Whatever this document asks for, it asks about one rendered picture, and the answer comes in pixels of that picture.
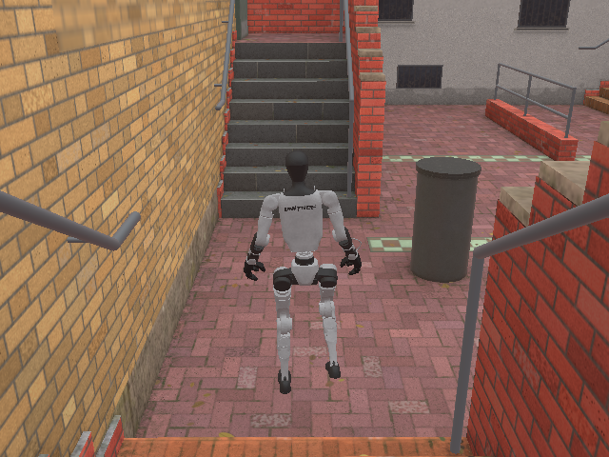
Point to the right robot forearm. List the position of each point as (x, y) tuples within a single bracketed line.
[(350, 252)]

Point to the robot left hand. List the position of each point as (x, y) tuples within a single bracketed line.
[(248, 268)]

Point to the robot right hand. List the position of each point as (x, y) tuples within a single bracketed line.
[(357, 264)]

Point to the left robot foot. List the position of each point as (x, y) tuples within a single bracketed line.
[(285, 387)]

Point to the robot right upper arm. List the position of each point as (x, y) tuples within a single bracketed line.
[(330, 199)]

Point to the robot left upper arm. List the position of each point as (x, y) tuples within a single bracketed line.
[(270, 203)]

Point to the left robot forearm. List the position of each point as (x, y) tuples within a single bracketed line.
[(254, 252)]

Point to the robot torso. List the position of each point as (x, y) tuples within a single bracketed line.
[(302, 227)]

